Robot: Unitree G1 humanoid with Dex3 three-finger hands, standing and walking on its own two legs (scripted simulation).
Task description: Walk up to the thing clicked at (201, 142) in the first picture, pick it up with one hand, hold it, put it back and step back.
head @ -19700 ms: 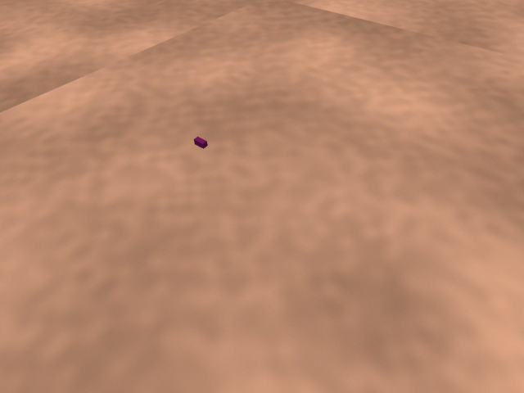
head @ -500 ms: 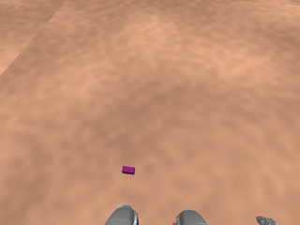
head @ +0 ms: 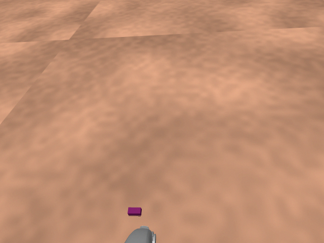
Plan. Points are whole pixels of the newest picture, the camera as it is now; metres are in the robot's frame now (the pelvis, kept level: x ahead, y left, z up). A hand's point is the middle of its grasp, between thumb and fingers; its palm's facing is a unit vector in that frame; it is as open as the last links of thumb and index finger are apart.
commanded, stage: walk up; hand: left
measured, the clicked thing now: (134, 211) +0.46 +0.26 -0.75
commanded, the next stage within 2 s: none
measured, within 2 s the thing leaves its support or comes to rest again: neither
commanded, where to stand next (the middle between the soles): +0.08 +0.00 m, yaw +2 degrees
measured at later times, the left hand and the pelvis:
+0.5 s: hand (77, 242) +0.18 +0.29 -0.16, palm faces -0.04 -0.94 -0.34, open 7.4 cm; pelvis +0.09 +0.03 -0.01, yaw +1 degrees
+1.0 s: hand out of the picture +0.14 +0.27 -0.16, palm faces +0.05 -0.93 -0.35, open 7.4 cm; pelvis +0.06 +0.00 -0.01, yaw +3 degrees
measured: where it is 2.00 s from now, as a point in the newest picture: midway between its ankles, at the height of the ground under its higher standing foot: outside the picture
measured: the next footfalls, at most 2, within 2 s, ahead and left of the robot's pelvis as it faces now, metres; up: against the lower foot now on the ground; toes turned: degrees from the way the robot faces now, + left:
left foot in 0.16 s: +0.15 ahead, +0.15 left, +0.00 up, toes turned +5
right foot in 0.54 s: +0.20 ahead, -0.11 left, +0.00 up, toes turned +3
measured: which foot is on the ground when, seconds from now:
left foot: up 0.00-0.14, down 0.16-0.58, up 0.60-0.82, down 0.84-1.00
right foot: down 0.00-0.18, up 0.20-0.52, down 0.54-1.00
